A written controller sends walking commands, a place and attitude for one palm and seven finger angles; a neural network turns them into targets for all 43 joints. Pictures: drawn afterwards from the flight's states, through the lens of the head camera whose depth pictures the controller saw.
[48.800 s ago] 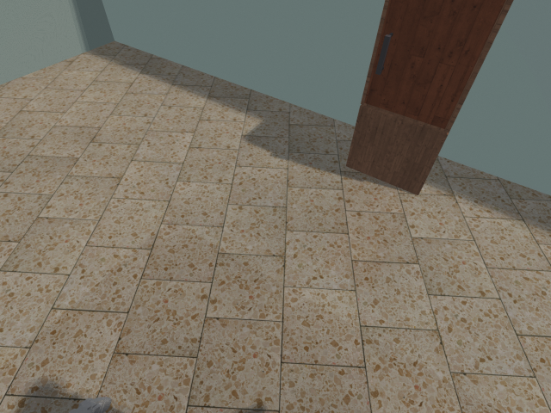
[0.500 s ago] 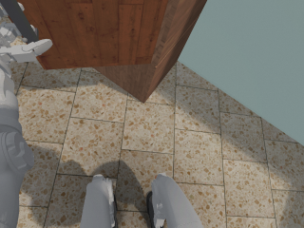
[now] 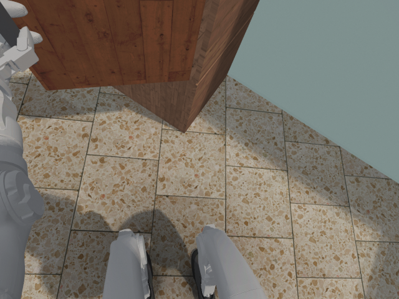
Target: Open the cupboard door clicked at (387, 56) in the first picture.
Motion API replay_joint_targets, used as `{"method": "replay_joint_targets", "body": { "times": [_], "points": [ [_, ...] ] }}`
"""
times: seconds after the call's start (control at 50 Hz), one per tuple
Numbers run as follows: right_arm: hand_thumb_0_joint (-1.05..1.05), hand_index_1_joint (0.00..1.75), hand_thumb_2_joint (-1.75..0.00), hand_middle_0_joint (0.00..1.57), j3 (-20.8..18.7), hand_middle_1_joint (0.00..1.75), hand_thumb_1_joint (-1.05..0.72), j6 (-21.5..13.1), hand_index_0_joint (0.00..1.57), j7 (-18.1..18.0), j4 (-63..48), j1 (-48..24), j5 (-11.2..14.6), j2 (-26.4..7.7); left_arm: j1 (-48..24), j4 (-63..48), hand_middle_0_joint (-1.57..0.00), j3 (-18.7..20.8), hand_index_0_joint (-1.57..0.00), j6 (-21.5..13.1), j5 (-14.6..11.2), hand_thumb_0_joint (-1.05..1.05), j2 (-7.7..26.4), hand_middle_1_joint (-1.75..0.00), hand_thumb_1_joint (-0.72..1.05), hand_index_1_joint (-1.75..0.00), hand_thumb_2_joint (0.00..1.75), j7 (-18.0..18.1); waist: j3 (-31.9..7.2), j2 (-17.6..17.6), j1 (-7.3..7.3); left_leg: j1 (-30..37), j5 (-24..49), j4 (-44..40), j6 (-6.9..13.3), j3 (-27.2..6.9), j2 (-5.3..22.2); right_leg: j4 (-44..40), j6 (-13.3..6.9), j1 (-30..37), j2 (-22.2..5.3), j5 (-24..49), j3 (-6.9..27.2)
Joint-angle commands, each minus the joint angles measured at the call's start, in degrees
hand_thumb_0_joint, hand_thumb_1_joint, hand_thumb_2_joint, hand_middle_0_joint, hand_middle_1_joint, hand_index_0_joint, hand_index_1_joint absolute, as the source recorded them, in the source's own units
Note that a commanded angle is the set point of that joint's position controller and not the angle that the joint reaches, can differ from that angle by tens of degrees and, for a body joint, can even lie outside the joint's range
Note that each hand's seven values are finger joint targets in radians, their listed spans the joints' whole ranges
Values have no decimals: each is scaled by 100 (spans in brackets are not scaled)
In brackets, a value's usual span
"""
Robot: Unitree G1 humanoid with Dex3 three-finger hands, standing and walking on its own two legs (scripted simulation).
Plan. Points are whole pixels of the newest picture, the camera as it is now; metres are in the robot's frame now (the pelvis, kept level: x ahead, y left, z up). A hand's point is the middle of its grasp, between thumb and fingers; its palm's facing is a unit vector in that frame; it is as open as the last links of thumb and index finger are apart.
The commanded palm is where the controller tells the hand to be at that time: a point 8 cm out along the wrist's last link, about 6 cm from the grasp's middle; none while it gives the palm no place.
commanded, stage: pull the door open along its arc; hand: left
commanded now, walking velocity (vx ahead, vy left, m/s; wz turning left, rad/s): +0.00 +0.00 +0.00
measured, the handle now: (8, 18) +0.60 +0.27 +0.06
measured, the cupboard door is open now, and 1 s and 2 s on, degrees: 43 91 90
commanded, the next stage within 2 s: open thumb and fingers to let go in 0.88 s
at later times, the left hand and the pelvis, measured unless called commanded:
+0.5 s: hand (58, 110) +0.44 +0.19 +0.05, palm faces +0.33 -0.94 +0.10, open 5.8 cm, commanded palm +0.38 +0.22 +0.05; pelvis +0.02 +0.00 +0.04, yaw +2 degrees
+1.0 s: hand (142, 167) +0.34 +0.07 +0.05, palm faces +0.47 -0.88 -0.03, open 5.9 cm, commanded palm +0.29 +0.11 +0.05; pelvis +0.03 -0.04 +0.04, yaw +7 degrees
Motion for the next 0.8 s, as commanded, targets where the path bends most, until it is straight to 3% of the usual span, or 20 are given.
{"method": "replay_joint_targets", "body": {
  "times": [0.0,0.02,0.06,0.14,0.22,0.34,0.36,0.4,0.46,0.48,0.5,0.56,0.6,0.64,0.66,0.7,0.72,0.78],
  "points": [
    [0,30,-90,20,-499,30,-90,-61,20,-76,-99,1231,-12,-1155,-2174,-1614,-40,24,-40,-473,-204,0,1317,-135,90,-135,90,29,-3851,1288,167,3666,2459,-735,10,-428,-130,-989,-50,1088,-4,1919,213],
    [0,30,-90,20,-506,30,-90,-53,20,-68,-99,1218,-3,-1154,-1992,-1562,-40,23,-40,-466,-201,0,1308,-135,90,-135,90,27,-3911,1320,212,3756,2532,-754,-12,-438,-126,-977,-62,1051,1,1940,205],
    [0,30,-90,20,-522,30,-90,-45,20,-49,-98,1206,7,-1131,-1698,-1581,-40,-37,-40,-434,-257,0,1104,-135,90,-135,90,26,-3750,1055,217,3670,2477,-785,7,-403,-131,-1033,-34,1142,6,1967,213],
    [0,30,-90,20,-570,30,-90,-32,20,-13,-187,1100,57,-1091,-975,-1942,-40,-102,-40,-468,-363,0,843,-135,90,-135,90,8,-3733,989,427,3720,2454,-963,-9,-324,-179,-1115,-35,1490,-10,2096,234],
    [0,30,-90,20,-648,30,-90,-38,20,34,-297,944,127,-1014,-7,-2493,-40,-311,-40,-521,-532,0,290,-135,90,-135,90,49,-3692,748,582,3882,2620,-1158,-27,-259,-224,-1219,-24,1816,-25,2385,224],
    [0,30,-90,20,-761,30,-90,-90,20,118,-491,587,222,-868,1652,-3327,-40,-890,-40,-635,-783,0,-850,-135,90,-135,90,245,-3173,349,765,3916,2485,-1452,-61,-105,-327,-1441,-13,2147,-42,2512,204],
    [0,30,-90,20,-753,30,-90,-138,20,83,-582,466,138,-744,1811,-3633,-40,-132,-40,-635,-1231,0,-1187,-135,90,-135,90,1164,-3071,186,1157,3795,2475,-1593,-103,-33,-336,-1484,33,2310,-63,2481,154],
    [0,30,-90,20,-740,30,-90,-180,20,183,-609,298,112,-661,2355,-3783,-40,-956,-40,-626,-996,0,-2096,-135,90,-135,90,1966,-2697,265,964,3868,2299,-1714,-188,-91,-315,-1512,31,2056,-77,2219,79],
    [0,30,-90,20,-783,30,-90,-138,20,292,-621,231,-59,-610,2805,-4235,-40,-1126,-40,-764,-546,0,-2383,-135,90,-135,90,2964,-2727,20,1044,3838,2403,-1718,-202,-15,-348,-1442,8,2295,-104,2369,98],
    [0,30,-90,20,-796,30,-90,-113,20,306,-645,231,-111,-601,3004,-4370,-40,-1072,-40,-828,-318,0,-2316,-135,90,-135,90,3301,-2727,-15,1135,3823,2502,-1726,-215,-20,-351,-1389,-20,2391,-106,2444,112],
    [0,30,-90,20,-783,30,-90,-95,20,361,-696,129,-151,-524,3264,-4419,-40,-1375,-40,-853,-87,0,-2683,-135,90,-135,90,3588,-2626,133,1161,3817,2464,-1744,-217,18,-372,-1371,-27,2361,-126,2425,111],
    [0,30,-90,20,-816,30,-90,-42,20,436,-756,-74,-243,-463,3680,-4620,-40,-1758,-40,-920,434,0,-3105,-135,90,-135,90,4286,-2541,-145,1195,3703,2352,-1743,-206,22,-400,-1359,-57,2506,-167,2412,121],
    [0,30,-90,20,-827,30,-90,-37,20,432,-814,-240,-274,-406,4051,-4724,-40,-1914,-40,-932,601,0,-3330,-135,90,-135,90,4589,-2580,-301,1256,3640,2262,-1764,-188,58,-435,-1410,-62,2712,-190,2467,162],
    [0,30,-90,20,-836,30,-90,-64,20,403,-857,-379,-288,-337,4267,-5029,-40,-2301,-40,-976,731,0,-3630,-135,90,-135,90,4654,-2628,-394,1241,3694,2203,-1781,-176,97,-465,-1489,-61,2895,-212,2544,192],
    [0,30,-90,20,-834,30,-90,-79,20,381,-885,-431,-287,-298,4612,-5185,-40,-2304,-40,-995,745,0,-3617,-135,90,-135,90,4658,-2727,-388,1352,3728,2232,-1813,-182,128,-481,-1516,-75,3082,-220,2635,220],
    [0,30,-90,20,-808,30,-90,-116,20,334,-938,-587,-276,-227,5173,-5389,-40,-2510,-40,-988,729,0,-3743,-135,90,-135,90,4586,-2676,-502,1414,3716,2239,-1847,-177,156,-492,-1581,-79,3276,-241,2810,269],
    [0,30,-90,20,-787,30,-90,-148,20,313,-958,-657,-271,-187,5256,-5441,-40,-2693,-40,-971,683,0,-3933,-135,90,-135,90,4556,-2527,-598,1379,3673,2124,-1873,-164,177,-516,-1660,-61,3321,-256,2786,275],
    [0,30,-90,20,-748,30,-90,-290,20,229,-981,-847,-273,-100,5568,-5770,-40,-2856,-40,-990,652,0,-3987,-135,90,-135,90,4563,-2368,-631,1439,3562,1922,-1865,-161,173,-550,-1762,-50,3428,-292,2709,371]
  ]
}}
